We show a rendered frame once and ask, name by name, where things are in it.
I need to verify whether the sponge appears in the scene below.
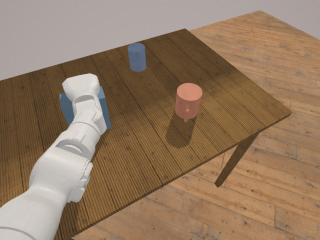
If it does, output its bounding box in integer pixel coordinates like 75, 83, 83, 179
59, 86, 112, 130

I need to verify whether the left robot forearm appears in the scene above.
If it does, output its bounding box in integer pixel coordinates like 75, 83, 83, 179
29, 93, 107, 188

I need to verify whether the table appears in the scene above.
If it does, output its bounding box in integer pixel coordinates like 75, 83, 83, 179
0, 28, 292, 240

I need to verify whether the robot left hand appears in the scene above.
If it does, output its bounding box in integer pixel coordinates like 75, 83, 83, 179
62, 73, 100, 102

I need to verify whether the robot left upper arm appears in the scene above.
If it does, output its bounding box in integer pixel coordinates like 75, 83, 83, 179
0, 146, 93, 240

